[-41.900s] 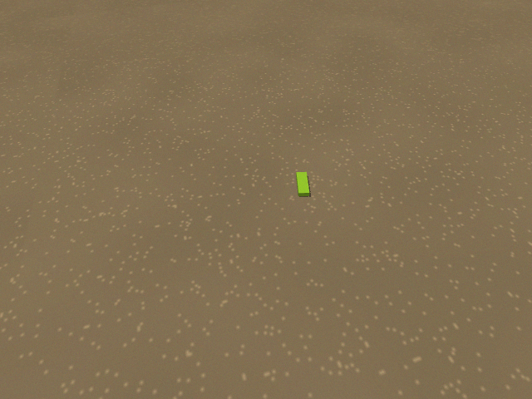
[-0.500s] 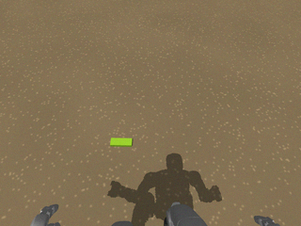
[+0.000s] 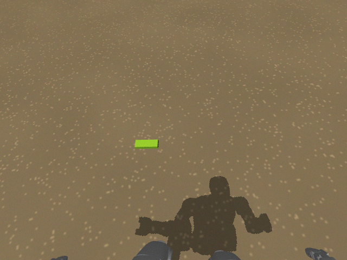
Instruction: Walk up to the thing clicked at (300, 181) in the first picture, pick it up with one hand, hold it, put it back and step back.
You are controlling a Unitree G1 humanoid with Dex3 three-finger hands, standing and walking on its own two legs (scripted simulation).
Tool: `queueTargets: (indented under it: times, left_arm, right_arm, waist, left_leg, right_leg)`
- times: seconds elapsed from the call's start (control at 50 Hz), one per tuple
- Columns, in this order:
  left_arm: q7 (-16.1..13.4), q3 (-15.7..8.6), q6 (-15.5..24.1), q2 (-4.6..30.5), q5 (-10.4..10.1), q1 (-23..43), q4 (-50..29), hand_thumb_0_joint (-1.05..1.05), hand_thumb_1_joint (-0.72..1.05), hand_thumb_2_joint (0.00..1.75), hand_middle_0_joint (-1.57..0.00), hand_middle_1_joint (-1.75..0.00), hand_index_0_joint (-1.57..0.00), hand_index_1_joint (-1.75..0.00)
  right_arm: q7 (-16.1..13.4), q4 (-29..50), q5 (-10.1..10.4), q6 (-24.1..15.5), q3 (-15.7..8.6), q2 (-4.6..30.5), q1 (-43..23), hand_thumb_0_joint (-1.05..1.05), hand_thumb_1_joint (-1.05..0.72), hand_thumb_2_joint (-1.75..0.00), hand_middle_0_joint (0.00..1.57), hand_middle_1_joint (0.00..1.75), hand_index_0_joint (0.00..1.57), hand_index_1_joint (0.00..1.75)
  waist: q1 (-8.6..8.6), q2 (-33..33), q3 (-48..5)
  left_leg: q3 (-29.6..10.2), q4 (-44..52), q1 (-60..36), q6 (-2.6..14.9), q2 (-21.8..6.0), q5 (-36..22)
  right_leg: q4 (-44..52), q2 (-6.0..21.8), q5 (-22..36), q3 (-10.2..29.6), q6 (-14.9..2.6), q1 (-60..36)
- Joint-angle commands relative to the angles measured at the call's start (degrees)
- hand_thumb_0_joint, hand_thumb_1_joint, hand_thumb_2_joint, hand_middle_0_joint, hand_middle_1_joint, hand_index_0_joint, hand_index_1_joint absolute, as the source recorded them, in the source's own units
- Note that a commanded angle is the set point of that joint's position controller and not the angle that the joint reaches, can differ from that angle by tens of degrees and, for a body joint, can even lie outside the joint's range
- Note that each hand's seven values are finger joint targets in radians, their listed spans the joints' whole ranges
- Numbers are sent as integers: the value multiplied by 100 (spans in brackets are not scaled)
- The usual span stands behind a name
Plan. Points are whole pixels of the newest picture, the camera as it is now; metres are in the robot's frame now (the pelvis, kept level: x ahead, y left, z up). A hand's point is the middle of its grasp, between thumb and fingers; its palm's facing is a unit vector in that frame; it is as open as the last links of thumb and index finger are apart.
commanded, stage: step back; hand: left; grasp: from above
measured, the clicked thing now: (146, 144) +0.84 +0.25 -0.75
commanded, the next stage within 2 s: stand in 1.62 s
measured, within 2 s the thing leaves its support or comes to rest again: neither
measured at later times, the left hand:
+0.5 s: hand out of the picture -0.11 +0.26 -0.15, palm faces -0.03 -0.90 -0.43, open 7.4 cm
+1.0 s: hand out of the picture -0.17 +0.28 -0.14, palm faces +0.03 -0.92 -0.40, open 7.4 cm
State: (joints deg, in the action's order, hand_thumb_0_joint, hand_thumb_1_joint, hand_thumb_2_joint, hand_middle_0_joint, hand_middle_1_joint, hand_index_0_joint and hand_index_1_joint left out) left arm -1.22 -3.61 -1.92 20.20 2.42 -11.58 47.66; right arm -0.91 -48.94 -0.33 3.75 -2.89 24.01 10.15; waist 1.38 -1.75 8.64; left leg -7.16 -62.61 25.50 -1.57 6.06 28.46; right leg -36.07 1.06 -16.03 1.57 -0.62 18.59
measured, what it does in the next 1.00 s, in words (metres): walks backwards: left foot, then right foot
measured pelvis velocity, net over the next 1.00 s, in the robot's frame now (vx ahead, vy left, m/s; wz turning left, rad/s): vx -0.22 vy -0.01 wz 0.04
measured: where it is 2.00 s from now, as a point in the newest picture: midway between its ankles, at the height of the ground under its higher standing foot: outside the picture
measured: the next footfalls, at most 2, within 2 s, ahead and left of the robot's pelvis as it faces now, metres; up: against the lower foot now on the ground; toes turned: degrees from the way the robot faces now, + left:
left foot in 0.12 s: -0.03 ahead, +0.13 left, +0.00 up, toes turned +0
right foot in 0.46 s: -0.14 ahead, -0.12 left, +0.00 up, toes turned +2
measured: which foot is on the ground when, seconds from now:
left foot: up 0.00-0.10, down 0.12-0.48, up 0.50-0.76, down 0.78-1.00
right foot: down 0.00-0.14, up 0.16-0.44, down 0.46-1.00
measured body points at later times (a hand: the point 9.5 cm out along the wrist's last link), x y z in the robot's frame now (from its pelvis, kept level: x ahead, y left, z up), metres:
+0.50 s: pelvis -0.18 -0.01 -0.01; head -0.14 -0.03 +0.44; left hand -0.11 +0.31 -0.12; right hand -0.05 -0.32 -0.13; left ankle -0.08 +0.12 -0.72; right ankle -0.20 -0.12 -0.73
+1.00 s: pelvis -0.22 -0.01 +0.00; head -0.21 +0.00 +0.45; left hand -0.18 +0.33 -0.12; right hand -0.16 -0.31 -0.12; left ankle -0.24 +0.14 -0.73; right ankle -0.19 -0.12 -0.72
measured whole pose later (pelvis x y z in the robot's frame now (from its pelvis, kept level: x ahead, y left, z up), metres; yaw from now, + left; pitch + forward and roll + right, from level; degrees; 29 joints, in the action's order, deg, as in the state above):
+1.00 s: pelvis -0.22 -0.01 +0.00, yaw +2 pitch -2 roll +1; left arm 1.3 -3.7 0.4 23.8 1.3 -13.5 56.7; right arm 1.5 -55.7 -2.7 -0.5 -2.5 20.4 14.1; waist -0.3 1.6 3.0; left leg -0.9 -32.7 11.7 -0.8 -0.3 18.8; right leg -37.8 0.9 -23.0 0.1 -1.1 17.8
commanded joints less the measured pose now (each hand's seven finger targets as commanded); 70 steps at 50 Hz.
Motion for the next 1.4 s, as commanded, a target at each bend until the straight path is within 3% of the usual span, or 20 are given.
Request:
queueTargets:
  times: [0.0,0.08,0.12,0.14,0.22,0.4,0.44,0.46,0.48,0.54,0.64,0.72,0.76,0.78,0.8,0.98,1.04,1.2,1.28,1.38]
  left_arm:
    - [-183,-469,117,1578,-27,-135,-553,0,90,90,-20,-30,-20,-30]
    - [-140,-347,0,1643,-146,381,-684,0,90,90,-20,-30,-20,-30]
    - [-153,-229,6,1257,-199,442,-785,0,90,90,-20,-30,-20,-30]
    - [-218,-387,-1,1475,-123,793,-745,0,90,90,-20,-30,-20,-30]
    - [-154,-381,-31,1388,-231,38,-285,0,90,90,-20,-30,-20,-30]
    - [-50,-282,261,1163,-82,-639,219,0,90,90,-20,-30,-20,-30]
    - [-64,-491,348,1814,65,-592,194,0,90,90,-20,-30,-20,-30]
    - [-79,-594,323,2402,77,-141,13,0,90,90,-20,-30,-20,-30]
    - [-84,-569,352,2269,30,224,-88,0,90,90,-20,-30,-20,-30]
    - [-94,-425,386,1629,-3,651,-113,0,90,90,-20,-30,-20,-30]
    - [-11,-501,416,1707,80,-64,68,0,90,90,-20,-30,-20,-30]
    - [84,-417,319,1779,11,221,58,0,90,90,-20,-30,-20,-30]
    - [121,-197,281,1211,7,50,11,0,90,90,-20,-30,-20,-30]
    - [133,-152,286,1032,-126,367,-42,0,90,90,-20,-30,-20,-30]
    - [112,-316,307,1564,-52,692,2,0,90,90,-20,-30,-20,-30]
    - [133,-309,487,1273,-60,-387,673,0,90,90,-20,-30,-20,-30]
    - [73,-491,583,2156,7,-144,486,0,90,90,-20,-30,-20,-30]
    - [52,-223,561,1546,-144,479,370,0,90,90,-20,-30,-20,-30]
    - [31,-66,374,1190,-318,300,470,0,90,90,-20,-30,-20,-30]
    - [35,-81,480,1409,-216,376,813,0,90,90,-20,-30,-20,-30]
  right_arm:
    - [-71,564,-76,-194,-252,795,-228,0,-90,-90,20,30,20,30]
    - [8,195,-138,-184,-380,906,646,0,-90,-90,20,30,20,30]
    - [85,366,-196,-163,-514,1734,138,0,-90,-90,20,30,20,30]
    - [111,463,-208,-181,-591,1985,33,0,-90,-90,20,30,20,30]
    - [-13,546,-224,-229,-349,1266,-621,0,-90,-90,20,30,20,30]
    - [74,483,-118,-24,-377,1282,-425,0,-90,-90,20,30,20,30]
    - [87,502,-91,-46,-196,683,-253,0,-90,-90,20,30,20,30]
    - [-9,609,-94,-34,-266,774,-746,0,-90,-90,20,30,20,30]
    - [-14,498,-91,-11,-356,1041,-682,0,-90,-90,20,30,20,30]
    - [15,102,-2,-113,-305,943,-73,0,-90,-90,20,30,20,30]
    - [128,102,-167,-267,-301,918,-377,0,-90,-90,20,30,20,30]
    - [184,-259,-146,-452,-346,821,159,0,-90,-90,20,30,20,30]
    - [115,-446,-247,-552,-488,1032,657,0,-90,-90,20,30,20,30]
    - [95,-364,-269,-573,-508,1536,535,0,-90,-90,20,30,20,30]
    - [115,-300,-193,-595,-560,1735,402,0,-90,-90,20,30,20,30]
    - [111,-168,-144,-468,-274,895,-209,0,-90,-90,20,30,20,30]
    - [7,-188,-137,-439,-287,875,-113,0,-90,-90,20,30,20,30]
    - [64,-597,-134,-562,-252,592,266,0,-90,-90,20,30,20,30]
    - [13,-503,-108,-602,-312,1269,-356,0,-90,-90,20,30,20,30]
    - [35,-678,-66,-540,-119,851,-741,0,-90,-90,20,30,20,30]
  waist:
    - [296,1274,-1060]
    - [-243,1103,-1291]
    - [-200,-1263,-1089]
    - [-502,-1308,-993]
    - [125,-546,-781]
    - [68,-818,-1361]
    - [49,922,-1014]
    - [355,1519,-744]
    - [157,1022,-309]
    - [-220,619,-428]
    - [347,1092,-443]
    - [-29,1074,-544]
    - [-256,-138,-908]
    - [-336,-1030,-695]
    - [-437,-533,-265]
    - [192,-385,-612]
    - [197,902,-290]
    - [-202,919,-932]
    - [36,-354,-1221]
    - [-6,-265,-1085]
  left_leg:
    - [222,1597,231,39,-353,257]
    - [605,3615,-1420,315,-447,-1364]
    - [-2017,4407,-1360,1380,-2419,-2154]
    - [-2668,4646,-491,2054,-2939,-2344]
    - [-745,3861,-723,1466,-1965,-3386]
    - [-437,3219,-1338,1123,-1781,-2119]
    - [-11,1772,792,423,-546,-206]
    - [-326,801,376,168,-316,580]
    - [-699,61,129,91,-468,358]
    - [-343,-250,167,54,-94,-460]
    - [102,1471,475,-37,-496,-64]
    - [839,3715,-1381,209,-421,-519]
    - [-461,4463,-2805,432,-1060,-326]
    - [-2625,5146,-2169,1104,-2371,1786]
    - [-2858,5295,-1209,1614,-2690,2094]
    - [-143,3349,-77,703,-1331,-259]
    - [16,914,462,214,-554,662]
    - [852,3221,-1285,196,-678,-1060]
    - [-869,4056,-1213,1105,-2160,-2601]
    - [152,3621,-1150,417,-1345,-2562]
  right_leg:
    - [479,1500,3217,1340,-1155,-1694]
    - [115,1168,1976,1007,-614,-536]
    - [-1500,-360,-1288,-258,-22,926]
    - [-2879,-470,-2294,348,48,566]
    - [-3776,-612,-1384,763,-24,739]
    - [1371,-326,-186,-271,-54,-982]
    - [1861,965,-848,2180,-439,-1677]
    - [2183,2320,-948,3268,-1436,107]
    - [2214,2341,-1013,3184,-1528,781]
    - [1499,1212,212,1241,-886,136]
    - [1775,1320,-2305,1626,-971,-938]
    - [1448,1141,-1749,986,-800,-100]
    - [-157,476,-1195,203,-369,984]
    - [-950,-169,-1573,-364,-28,1694]
    - [-1585,133,-1646,213,-54,1318]
    - [1130,-203,-102,-200,-54,-1611]
    - [2338,2178,-1983,3286,-1340,-676]
    - [826,1127,2326,628,-743,-493]
    - [-54,23,-242,-116,-4,-507]
    - [874,486,1369,433,-167,-1003]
